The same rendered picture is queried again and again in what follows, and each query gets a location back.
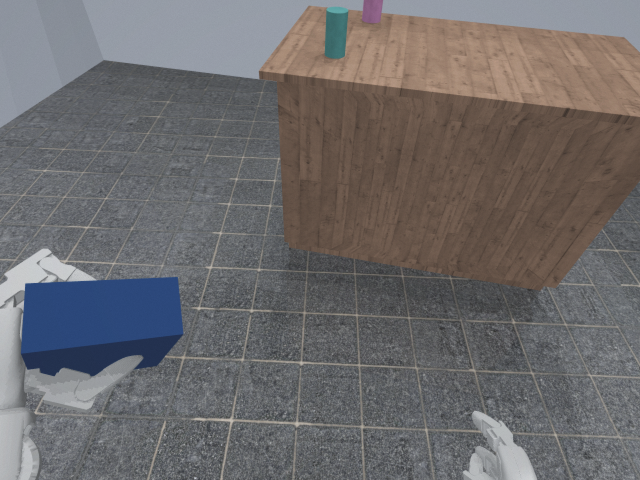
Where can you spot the sponge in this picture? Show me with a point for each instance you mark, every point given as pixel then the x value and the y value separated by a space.
pixel 88 325

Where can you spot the robot right hand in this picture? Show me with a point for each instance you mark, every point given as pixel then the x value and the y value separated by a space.
pixel 511 461

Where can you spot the table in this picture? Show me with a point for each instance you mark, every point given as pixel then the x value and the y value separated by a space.
pixel 484 151

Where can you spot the robot left hand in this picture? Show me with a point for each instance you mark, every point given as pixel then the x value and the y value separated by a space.
pixel 69 388

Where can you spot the robot left forearm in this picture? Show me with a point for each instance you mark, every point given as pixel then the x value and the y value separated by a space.
pixel 20 457

